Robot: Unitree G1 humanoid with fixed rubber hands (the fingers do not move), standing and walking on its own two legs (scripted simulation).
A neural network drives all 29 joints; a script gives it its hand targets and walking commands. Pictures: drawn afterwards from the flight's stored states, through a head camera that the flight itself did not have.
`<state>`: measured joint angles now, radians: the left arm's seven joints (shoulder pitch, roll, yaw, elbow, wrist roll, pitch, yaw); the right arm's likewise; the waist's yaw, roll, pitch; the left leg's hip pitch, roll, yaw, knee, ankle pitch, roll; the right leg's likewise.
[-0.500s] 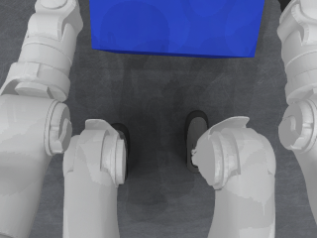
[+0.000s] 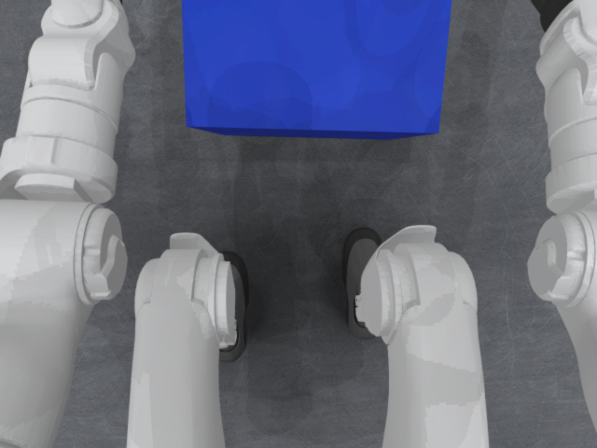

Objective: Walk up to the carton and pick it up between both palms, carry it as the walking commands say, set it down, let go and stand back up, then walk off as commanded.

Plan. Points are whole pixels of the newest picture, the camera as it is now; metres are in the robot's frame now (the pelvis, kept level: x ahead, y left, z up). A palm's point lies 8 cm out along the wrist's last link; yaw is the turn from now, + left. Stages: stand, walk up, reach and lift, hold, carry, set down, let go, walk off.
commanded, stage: set down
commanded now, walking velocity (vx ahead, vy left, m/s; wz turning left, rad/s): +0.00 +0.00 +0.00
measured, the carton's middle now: (312, 41) +0.55 -0.05 -0.29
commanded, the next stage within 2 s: let go in 1.04 s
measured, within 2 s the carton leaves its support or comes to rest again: neither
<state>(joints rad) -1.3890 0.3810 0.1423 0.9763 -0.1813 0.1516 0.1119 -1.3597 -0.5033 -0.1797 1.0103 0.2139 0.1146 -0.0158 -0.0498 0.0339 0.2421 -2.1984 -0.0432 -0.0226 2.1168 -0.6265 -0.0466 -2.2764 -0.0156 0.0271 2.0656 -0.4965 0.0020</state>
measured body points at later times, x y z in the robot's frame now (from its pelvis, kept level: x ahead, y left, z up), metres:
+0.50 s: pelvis +0.01 +0.00 +0.12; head +0.35 -0.03 +0.42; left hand +0.58 +0.17 +0.01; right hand +0.54 -0.29 +0.02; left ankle +0.10 +0.13 -0.36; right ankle +0.12 -0.12 -0.36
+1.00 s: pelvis +0.04 -0.01 +0.25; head +0.35 -0.04 +0.59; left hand +0.59 +0.17 +0.16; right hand +0.54 -0.29 +0.16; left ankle +0.10 +0.13 -0.36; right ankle +0.12 -0.12 -0.36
